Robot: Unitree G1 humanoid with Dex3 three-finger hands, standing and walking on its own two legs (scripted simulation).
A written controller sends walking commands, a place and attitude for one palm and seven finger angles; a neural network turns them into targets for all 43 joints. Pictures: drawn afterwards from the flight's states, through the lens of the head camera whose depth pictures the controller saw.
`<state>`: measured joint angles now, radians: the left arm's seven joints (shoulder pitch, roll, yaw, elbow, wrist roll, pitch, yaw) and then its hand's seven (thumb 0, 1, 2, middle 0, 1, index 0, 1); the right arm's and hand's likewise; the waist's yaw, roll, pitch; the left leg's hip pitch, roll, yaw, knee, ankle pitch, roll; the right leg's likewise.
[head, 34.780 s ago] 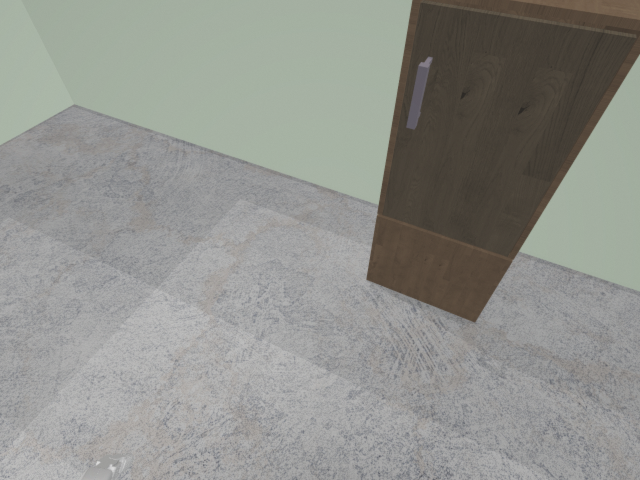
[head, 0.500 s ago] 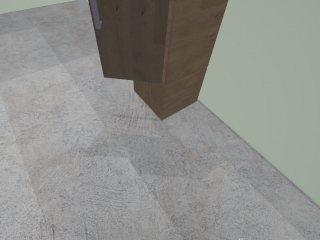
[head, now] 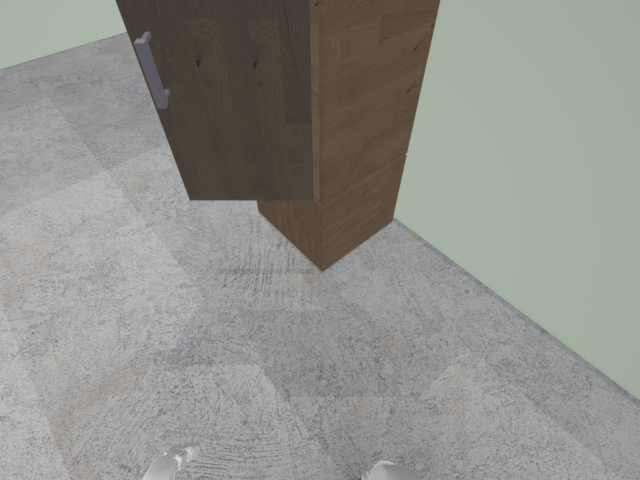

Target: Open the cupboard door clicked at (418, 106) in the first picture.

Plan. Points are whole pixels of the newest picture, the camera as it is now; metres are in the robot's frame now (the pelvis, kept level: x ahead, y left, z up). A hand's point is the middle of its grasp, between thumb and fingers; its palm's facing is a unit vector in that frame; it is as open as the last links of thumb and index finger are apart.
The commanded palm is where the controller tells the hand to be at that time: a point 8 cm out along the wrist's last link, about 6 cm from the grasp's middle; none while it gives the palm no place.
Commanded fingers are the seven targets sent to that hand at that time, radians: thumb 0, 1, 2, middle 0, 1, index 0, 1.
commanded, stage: take the last steps up to it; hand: left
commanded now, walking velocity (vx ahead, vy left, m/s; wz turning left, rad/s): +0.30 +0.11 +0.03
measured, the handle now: (154, 71) +0.89 +0.36 +0.05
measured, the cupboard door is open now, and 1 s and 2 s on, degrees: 49 49 49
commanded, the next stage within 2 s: come to a stop and stand still in 0.70 s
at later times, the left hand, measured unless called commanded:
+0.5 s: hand out of the picture +0.09 +0.22 -0.16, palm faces +0.18 -0.97 -0.18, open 7.3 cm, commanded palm none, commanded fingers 0.00 0.90 0.90 -0.20 -0.30 -0.20 -0.30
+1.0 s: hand (176, 311) +0.42 +0.27 -0.16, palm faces -0.03 -0.97 -0.24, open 7.3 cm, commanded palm none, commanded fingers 0.00 0.90 0.90 -0.20 -0.30 -0.20 -0.30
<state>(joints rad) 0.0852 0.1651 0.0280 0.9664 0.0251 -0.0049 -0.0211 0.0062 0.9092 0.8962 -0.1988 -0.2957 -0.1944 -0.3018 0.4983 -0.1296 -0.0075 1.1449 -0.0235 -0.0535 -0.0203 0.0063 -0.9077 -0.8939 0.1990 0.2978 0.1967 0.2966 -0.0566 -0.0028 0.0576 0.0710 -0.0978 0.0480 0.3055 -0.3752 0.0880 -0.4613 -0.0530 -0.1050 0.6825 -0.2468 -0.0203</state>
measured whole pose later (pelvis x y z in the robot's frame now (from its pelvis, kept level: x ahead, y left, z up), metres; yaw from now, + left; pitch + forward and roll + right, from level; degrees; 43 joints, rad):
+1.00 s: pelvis +0.32 +0.08 +0.00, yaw +0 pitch +1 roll +1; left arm 0.13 0.19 0.02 1.01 0.02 -0.02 0.02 0.00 0.92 0.90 -0.20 -0.30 -0.19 -0.30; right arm 0.32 -0.17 -0.02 1.12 0.00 0.00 -0.03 0.00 -0.92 -0.89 0.20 0.30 0.19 0.30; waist -0.04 0.01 0.05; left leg -0.15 0.00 0.14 0.51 -0.36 0.00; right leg -0.33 -0.03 -0.09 0.57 -0.26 -0.04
